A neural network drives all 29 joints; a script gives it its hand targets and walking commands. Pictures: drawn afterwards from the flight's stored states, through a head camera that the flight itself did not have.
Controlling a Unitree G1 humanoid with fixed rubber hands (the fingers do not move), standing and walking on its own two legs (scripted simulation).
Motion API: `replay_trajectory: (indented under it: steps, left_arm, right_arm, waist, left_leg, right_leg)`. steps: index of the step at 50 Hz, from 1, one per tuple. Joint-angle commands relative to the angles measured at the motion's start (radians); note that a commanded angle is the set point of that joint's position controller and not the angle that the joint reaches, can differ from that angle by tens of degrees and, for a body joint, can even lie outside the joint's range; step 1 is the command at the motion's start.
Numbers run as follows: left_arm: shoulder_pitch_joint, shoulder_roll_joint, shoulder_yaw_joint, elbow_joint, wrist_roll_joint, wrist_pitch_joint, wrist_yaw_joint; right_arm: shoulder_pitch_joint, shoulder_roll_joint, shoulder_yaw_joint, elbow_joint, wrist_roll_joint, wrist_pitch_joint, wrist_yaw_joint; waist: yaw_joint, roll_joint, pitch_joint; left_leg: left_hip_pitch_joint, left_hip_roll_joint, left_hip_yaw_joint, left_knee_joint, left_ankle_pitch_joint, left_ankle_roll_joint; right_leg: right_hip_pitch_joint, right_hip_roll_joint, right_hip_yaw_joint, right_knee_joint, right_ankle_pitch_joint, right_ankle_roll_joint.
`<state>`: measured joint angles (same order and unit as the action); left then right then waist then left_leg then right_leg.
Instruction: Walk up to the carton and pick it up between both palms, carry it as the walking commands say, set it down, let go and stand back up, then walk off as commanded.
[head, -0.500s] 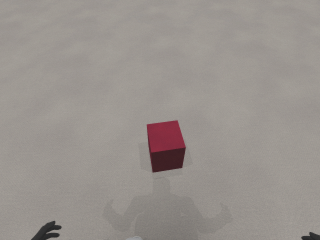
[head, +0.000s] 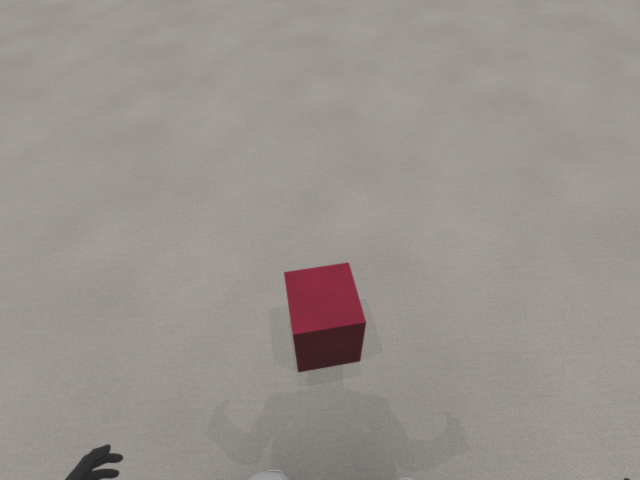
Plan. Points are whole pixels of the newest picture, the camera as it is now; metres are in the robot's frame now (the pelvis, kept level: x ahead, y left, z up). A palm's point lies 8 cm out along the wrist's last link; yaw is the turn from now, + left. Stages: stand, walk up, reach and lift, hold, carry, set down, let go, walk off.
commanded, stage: walk up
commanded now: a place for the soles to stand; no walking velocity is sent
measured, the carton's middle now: (323, 318) +0.68 +0.05 -0.60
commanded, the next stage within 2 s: none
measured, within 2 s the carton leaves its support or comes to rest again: neither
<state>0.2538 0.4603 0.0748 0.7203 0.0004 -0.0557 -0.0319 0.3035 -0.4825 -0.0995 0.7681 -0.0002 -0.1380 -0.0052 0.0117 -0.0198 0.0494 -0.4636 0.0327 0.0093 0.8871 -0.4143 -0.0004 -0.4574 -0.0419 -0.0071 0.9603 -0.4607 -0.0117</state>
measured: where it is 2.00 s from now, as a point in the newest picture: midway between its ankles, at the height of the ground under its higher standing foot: outside the picture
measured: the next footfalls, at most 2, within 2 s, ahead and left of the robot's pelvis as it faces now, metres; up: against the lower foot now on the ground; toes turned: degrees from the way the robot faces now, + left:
right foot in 0.56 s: +0.14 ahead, -0.15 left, +0.00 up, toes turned +0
left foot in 1.20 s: +0.21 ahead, +0.13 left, +0.00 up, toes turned +8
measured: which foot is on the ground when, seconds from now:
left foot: down 0.00-0.94, up 0.96-1.00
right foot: down 0.00-0.44, up 0.46-0.54, down 0.56-1.00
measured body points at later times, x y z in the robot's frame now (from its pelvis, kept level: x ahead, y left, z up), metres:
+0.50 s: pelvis +0.05 -0.02 +0.00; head +0.07 -0.02 +0.45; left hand +0.17 +0.31 -0.08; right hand +0.15 -0.38 -0.07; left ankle +0.08 +0.11 -0.69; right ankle +0.08 -0.14 -0.69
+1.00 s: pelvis +0.08 -0.05 +0.00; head +0.10 -0.04 +0.45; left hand +0.20 +0.30 -0.07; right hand +0.18 -0.40 -0.08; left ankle +0.09 +0.10 -0.67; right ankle +0.10 -0.15 -0.69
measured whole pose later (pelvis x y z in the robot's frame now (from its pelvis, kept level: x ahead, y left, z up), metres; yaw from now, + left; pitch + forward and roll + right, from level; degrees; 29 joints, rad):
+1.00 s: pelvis +0.08 -0.05 +0.00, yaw +3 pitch -2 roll +2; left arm 0.24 0.46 0.09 0.72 0.00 -0.11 -0.02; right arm 0.34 -0.48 -0.10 0.77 0.00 -0.07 0.01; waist 0.00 -0.04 0.06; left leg -0.47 -0.03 -0.05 1.02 -0.48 0.00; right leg -0.42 -0.05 -0.04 0.92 -0.45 -0.01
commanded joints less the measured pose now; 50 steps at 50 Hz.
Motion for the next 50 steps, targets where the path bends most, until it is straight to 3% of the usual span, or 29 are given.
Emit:
replay_trajectory:
  steps: [1, 5, 9, 10, 11, 12, 13, 16, 18, 21, 22, 23, 24, 27, 29, 30, 31, 32, 35, 37, 38, 39, 40, 41, 45, 46, 47, 48, 50]
  left_arm:
    - [-0.212, 0.202, 0.041, -0.096, 0.029, 0.000, 0.014]
    - [-0.126, 0.162, 0.046, -0.079, 0.023, -0.018, -0.005]
    - [0.052, 0.148, 0.056, -0.020, 0.018, -0.040, 0.002]
    - [0.180, 0.217, 0.081, 0.020, 0.037, -0.049, 0.018]
    - [0.216, 0.346, 0.102, -0.001, 0.045, -0.056, 0.036]
    - [0.179, 0.359, 0.097, 0.010, 0.028, -0.047, 0.033]
    - [0.116, 0.326, 0.091, 0.004, 0.021, -0.037, 0.033]
    - [0.030, 0.265, 0.070, -0.023, 0.025, -0.019, 0.038]
    - [0.025, 0.258, 0.063, -0.037, 0.030, -0.013, 0.031]
    - [-0.065, 0.185, 0.030, -0.053, 0.021, 0.012, 0.015]
    - [-0.075, 0.100, 0.008, -0.072, 0.008, 0.011, 0.016]
    - [-0.109, 0.132, 0.011, -0.084, 0.011, 0.014, 0.028]
    - [-0.167, 0.205, 0.033, -0.056, 0.024, 0.016, 0.033]
    - [-0.067, 0.163, 0.038, -0.045, 0.024, -0.012, 0.024]
    - [0.064, 0.188, 0.058, -0.011, 0.029, -0.037, 0.024]
    - [0.131, 0.282, 0.079, -0.008, 0.045, -0.048, 0.033]
    - [0.142, 0.308, 0.081, -0.001, 0.032, -0.045, 0.033]
    - [0.100, 0.313, 0.077, -0.003, 0.026, -0.036, 0.032]
    - [0.027, 0.270, 0.058, -0.012, 0.028, -0.022, 0.036]
    - [-0.077, 0.226, 0.041, -0.042, 0.020, -0.008, 0.027]
    - [-0.086, 0.178, 0.024, -0.054, 0.016, -0.001, 0.022]
    - [-0.105, 0.120, 0.012, -0.086, 0.005, -0.001, 0.019]
    - [-0.138, 0.151, 0.020, -0.090, 0.011, 0.002, 0.030]
    - [-0.178, 0.208, 0.046, -0.078, 0.023, -0.019, 0.021]
    - [-0.066, 0.200, 0.064, -0.023, 0.021, -0.055, -0.003]
    - [0.038, 0.196, 0.074, 0.002, 0.027, -0.069, 0.001]
    - [0.183, 0.276, 0.103, 0.040, 0.042, -0.085, 0.018]
    - [0.260, 0.385, 0.133, 0.033, 0.052, -0.092, 0.033]
    - [0.159, 0.354, 0.117, 0.006, 0.026, -0.073, 0.042]
  right_arm:
    - [0.189, -0.371, -0.085, 0.002, -0.011, -0.018, -0.032]
    - [0.160, -0.302, -0.064, -0.021, -0.025, -0.003, -0.038]
    - [0.002, -0.247, -0.043, -0.064, -0.021, 0.022, -0.022]
    - [-0.004, -0.177, -0.021, -0.073, -0.016, 0.028, -0.017]
    - [-0.023, -0.066, 0.022, -0.116, -0.005, 0.024, -0.018]
    - [-0.103, -0.157, 0.004, -0.110, -0.006, 0.040, -0.037]
    - [-0.079, -0.201, -0.009, -0.083, -0.006, 0.041, -0.037]
    - [0.035, -0.177, -0.022, -0.021, -0.008, 0.042, -0.015]
    - [0.018, -0.164, -0.030, -0.022, -0.010, 0.034, -0.010]
    - [0.162, -0.176, -0.045, 0.051, -0.027, 0.004, -0.027]
    - [0.209, -0.277, -0.070, 0.045, -0.046, -0.005, -0.040]
    - [0.141, -0.359, -0.080, -0.009, -0.030, 0.004, -0.037]
    - [0.103, -0.336, -0.076, -0.005, -0.017, 0.010, -0.036]
    - [0.015, -0.275, -0.048, -0.031, -0.022, 0.024, -0.032]
    - [-0.058, -0.218, -0.025, -0.048, -0.011, 0.038, -0.019]
    - [-0.080, -0.134, -0.001, -0.072, 0.000, 0.038, -0.015]
    - [-0.125, -0.138, 0.005, -0.091, -0.006, 0.042, -0.024]
    - [-0.131, -0.172, -0.001, -0.080, -0.005, 0.051, -0.028]
    - [-0.046, -0.160, -0.015, -0.035, -0.006, 0.040, -0.016]
    - [0.079, -0.150, -0.026, 0.015, -0.003, 0.017, -0.014]
    - [0.126, -0.182, -0.039, 0.033, -0.020, 0.008, -0.024]
    - [0.163, -0.290, -0.064, 0.020, -0.039, -0.003, -0.034]
    - [0.130, -0.339, -0.066, -0.004, -0.031, 0.006, -0.030]
    - [0.161, -0.337, -0.080, -0.002, -0.022, 0.012, -0.003]
    - [0.002, -0.292, -0.064, -0.051, -0.033, 0.040, 0.007]
    - [-0.033, -0.255, -0.049, -0.069, -0.029, 0.048, 0.015]
    - [-0.072, -0.173, -0.023, -0.089, -0.017, 0.052, 0.022]
    - [-0.124, -0.095, 0.011, -0.120, -0.011, 0.043, 0.016]
    - [-0.118, -0.186, -0.010, -0.097, -0.006, 0.046, 0.003]
  waist:
    - [-0.121, 0.107, 0.018]
    - [-0.076, 0.163, -0.057]
    - [0.036, 0.181, -0.103]
    - [0.101, 0.032, -0.156]
    - [0.142, -0.350, -0.133]
    - [0.125, -0.156, -0.047]
    - [0.079, -0.077, -0.013]
    - [0.032, -0.172, 0.026]
    - [0.032, -0.200, 0.011]
    - [-0.080, -0.042, -0.081]
    - [-0.103, 0.246, -0.100]
    - [-0.094, 0.232, -0.072]
    - [-0.091, 0.080, -0.005]
    - [-0.026, 0.154, -0.044]
    - [0.049, 0.095, -0.107]
    - [0.095, -0.176, -0.122]
    - [0.098, -0.175, -0.070]
    - [0.074, -0.109, -0.021]
    - [0.036, -0.182, 0.000]
    - [-0.056, -0.156, -0.064]
    - [-0.082, -0.065, -0.095]
    - [-0.105, 0.215, -0.132]
    - [-0.089, 0.209, -0.081]
    - [-0.105, 0.165, -0.073]
    - [-0.032, 0.181, -0.031]
    - [0.035, 0.150, -0.041]
    - [0.127, -0.068, -0.100]
    - [0.199, -0.300, -0.044]
    - [0.117, 0.013, 0.048]
  left_leg:
    - [0.411, 0.391, -0.788, -0.535, -0.053, 0.293]
    - [0.370, 0.300, -0.432, -0.333, 0.507, 0.291]
    - [0.058, 0.171, -0.170, -0.124, 0.475, 0.199]
    - [-0.152, 0.104, -0.067, 0.136, 0.451, 0.137]
    - [-0.460, -0.047, 0.013, 0.377, -0.005, 0.054]
    - [-0.488, -0.051, -0.089, 0.395, -0.145, 0.048]
    - [-0.435, 0.006, -0.082, 0.362, -0.153, 0.049]
    - [-0.265, 0.033, 0.011, 0.188, -0.150, 0.026]
    - [-0.159, 0.003, 0.056, 0.064, -0.166, 0.029]
    - [0.277, -0.060, 0.038, -0.278, 0.032, 0.051]
    - [0.387, 0.142, -0.397, -0.422, -0.095, 0.134]
    - [0.329, 0.359, -0.764, -0.533, -0.068, 0.287]
    - [0.263, 0.339, -0.726, -0.480, -0.021, 0.322]
    - [0.182, 0.252, -0.467, -0.306, 0.378, 0.279]
    - [-0.047, 0.113, -0.201, -0.078, 0.436, 0.159]
    - [-0.273, -0.007, -0.042, 0.198, 0.328, 0.073]
    - [-0.386, -0.041, 0.012, 0.204, -0.123, 0.048]
    - [-0.352, -0.005, -0.040, 0.224, -0.211, 0.049]
    - [-0.183, 0.006, 0.016, 0.066, -0.184, 0.041]
    - [0.137, -0.040, 0.061, -0.212, 0.051, 0.053]
    - [0.263, -0.018, -0.038, -0.283, 0.026, 0.067]
    - [0.364, 0.177, -0.457, -0.375, 0.060, 0.167]
    - [0.355, 0.338, -0.692, -0.431, 0.206, 0.313]
    - [0.362, 0.289, -0.733, -0.458, -0.042, 0.351]
    - [0.132, 0.176, -0.507, -0.423, -0.227, 0.281]
    - [-0.019, 0.119, -0.398, -0.276, -0.140, 0.232]
    - [-0.354, 0.010, -0.190, 0.035, -0.090, 0.134]
    - [-0.635, -0.147, -0.070, 0.321, -0.132, 0.055]
    - [-0.576, -0.036, -0.158, 0.365, -0.069, 0.040]
  right_leg:
    - [-0.527, -0.014, 0.116, 0.281, -0.115, -0.014]
    - [-0.340, -0.031, 0.020, 0.115, -0.179, -0.004]
    - [0.137, 0.048, -0.069, -0.311, 0.018, -0.038]
    - [0.407, 0.007, 0.069, -0.387, -0.025, -0.077]
    - [0.496, -0.283, 0.621, -0.592, 0.000, -0.179]
    - [0.382, -0.378, 0.761, -0.635, 0.081, -0.244]
    - [0.354, -0.350, 0.655, -0.573, 0.128, -0.285]
    - [0.223, -0.248, 0.390, -0.475, 0.256, -0.263]
    - [0.165, -0.249, 0.351, -0.456, 0.304, -0.282]
    - [-0.088, -0.142, 0.146, -0.148, 0.154, -0.153]
    - [-0.273, -0.047, 0.032, 0.178, 0.125, -0.059]
    - [-0.395, 0.034, 0.001, 0.161, -0.171, -0.015]
    - [-0.332, -0.021, 0.078, 0.174, -0.167, -0.012]
    - [-0.117, -0.001, 0.020, -0.063, -0.162, -0.028]
    - [0.244, -0.002, 0.056, -0.336, 0.026, -0.065]
    - [0.391, -0.183, 0.403, -0.469, 0.009, -0.164]
    - [0.388, -0.347, 0.633, -0.551, 0.160, -0.278]
    - [0.334, -0.371, 0.620, -0.538, 0.221, -0.303]
    - [0.231, -0.289, 0.397, -0.450, 0.379, -0.269]
    - [0.064, -0.191, 0.205, -0.314, 0.374, -0.179]
    - [-0.033, -0.148, 0.137, -0.143, 0.338, -0.127]
    - [-0.231, -0.014, 0.010, 0.165, 0.207, -0.028]
    - [-0.330, 0.024, 0.014, 0.126, -0.188, -0.020]
    - [-0.332, 0.004, 0.033, 0.147, -0.254, -0.029]
    - [-0.063, 0.031, -0.025, -0.177, -0.172, -0.015]
    - [0.144, 0.038, 0.020, -0.354, -0.160, -0.035]
    - [0.500, -0.085, 0.255, -0.505, -0.313, -0.078]
    - [0.606, -0.349, 0.726, -0.716, -0.406, -0.170]
    - [0.472, -0.406, 0.645, -0.677, -0.138, -0.203]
